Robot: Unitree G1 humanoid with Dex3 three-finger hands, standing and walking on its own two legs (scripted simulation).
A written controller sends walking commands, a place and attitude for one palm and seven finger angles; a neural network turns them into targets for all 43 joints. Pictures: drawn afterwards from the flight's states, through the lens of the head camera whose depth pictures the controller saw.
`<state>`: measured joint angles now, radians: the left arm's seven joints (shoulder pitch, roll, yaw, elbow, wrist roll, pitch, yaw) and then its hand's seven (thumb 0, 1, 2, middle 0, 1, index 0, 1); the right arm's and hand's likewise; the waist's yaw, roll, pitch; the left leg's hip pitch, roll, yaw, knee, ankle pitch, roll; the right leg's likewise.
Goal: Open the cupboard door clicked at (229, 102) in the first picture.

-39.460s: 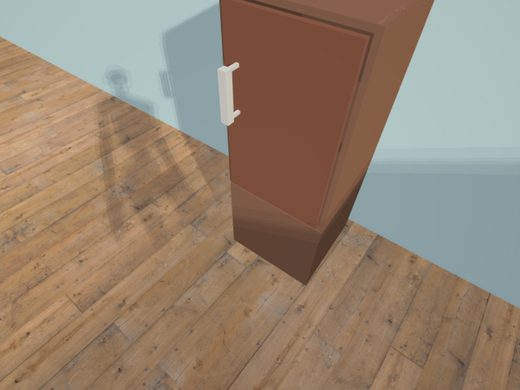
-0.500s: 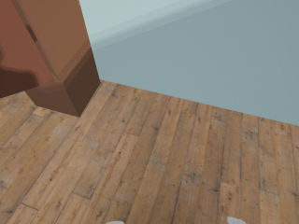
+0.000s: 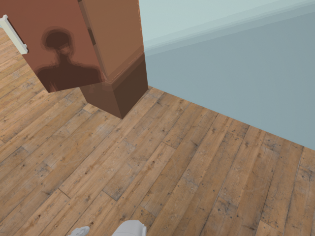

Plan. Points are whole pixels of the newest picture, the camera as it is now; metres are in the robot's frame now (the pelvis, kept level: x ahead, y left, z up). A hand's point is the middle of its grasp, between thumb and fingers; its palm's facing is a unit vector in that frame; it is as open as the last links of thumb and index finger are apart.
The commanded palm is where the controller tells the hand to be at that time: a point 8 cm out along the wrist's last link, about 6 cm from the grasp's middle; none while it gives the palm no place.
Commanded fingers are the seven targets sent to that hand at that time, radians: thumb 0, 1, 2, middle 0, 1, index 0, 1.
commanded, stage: turn to face it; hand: left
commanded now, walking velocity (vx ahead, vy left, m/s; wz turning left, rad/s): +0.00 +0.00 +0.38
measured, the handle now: (14, 34) +0.87 +0.67 +0.04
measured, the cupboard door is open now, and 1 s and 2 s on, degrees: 45 45 45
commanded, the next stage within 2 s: take the last steps up to it in 0.24 s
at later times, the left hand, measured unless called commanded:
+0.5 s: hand out of the picture +0.02 +0.23 -0.16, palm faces +0.22 -0.95 -0.24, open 7.4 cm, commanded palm none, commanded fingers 0.00 0.90 0.90 -0.20 -0.30 -0.20 -0.30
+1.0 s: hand out of the picture -0.01 +0.26 -0.19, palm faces +0.39 -0.90 -0.18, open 7.4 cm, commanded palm none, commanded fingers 0.00 0.90 0.90 -0.20 -0.30 -0.20 -0.30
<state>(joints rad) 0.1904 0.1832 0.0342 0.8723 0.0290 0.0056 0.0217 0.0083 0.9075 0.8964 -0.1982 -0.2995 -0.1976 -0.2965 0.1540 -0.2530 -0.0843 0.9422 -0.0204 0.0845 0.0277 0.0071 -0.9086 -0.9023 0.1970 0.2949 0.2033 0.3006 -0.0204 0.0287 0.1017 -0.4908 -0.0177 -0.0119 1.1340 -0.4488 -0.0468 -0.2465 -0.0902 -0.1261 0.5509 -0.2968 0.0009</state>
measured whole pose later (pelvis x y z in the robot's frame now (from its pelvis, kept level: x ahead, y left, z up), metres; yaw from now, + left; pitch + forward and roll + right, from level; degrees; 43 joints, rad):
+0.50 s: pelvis +0.01 +0.02 +0.00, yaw +10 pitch +0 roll +0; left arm 0.21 0.22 0.06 0.97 0.02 0.03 0.00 0.01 0.91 0.90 -0.19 -0.30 -0.19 -0.30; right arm 0.18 -0.18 -0.03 0.97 -0.03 0.02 0.00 0.00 -0.91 -0.90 0.20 0.30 0.21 0.30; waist 0.02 0.01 0.07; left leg -0.24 0.00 0.00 0.51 -0.28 0.02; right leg -0.32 -0.06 -0.07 0.74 -0.44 0.04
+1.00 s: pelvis +0.11 +0.12 -0.02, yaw +19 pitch +0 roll +1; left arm 0.37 0.18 0.06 1.11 0.02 0.00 0.00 0.01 0.91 0.90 -0.20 -0.30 -0.20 -0.30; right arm 0.14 -0.19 -0.04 0.97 -0.03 -0.04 0.02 0.00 -0.91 -0.90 0.19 0.29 0.20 0.30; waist 0.04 -0.05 0.10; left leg -0.41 0.03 0.14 0.66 -0.25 0.04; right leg -0.27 -0.17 -0.06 1.05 -0.52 0.02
